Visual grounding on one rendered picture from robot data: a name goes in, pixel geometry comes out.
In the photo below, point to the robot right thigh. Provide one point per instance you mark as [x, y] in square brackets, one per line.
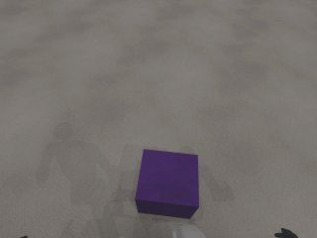
[186, 231]

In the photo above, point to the robot right hand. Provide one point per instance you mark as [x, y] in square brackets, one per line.
[285, 234]

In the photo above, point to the carton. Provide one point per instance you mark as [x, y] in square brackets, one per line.
[168, 184]

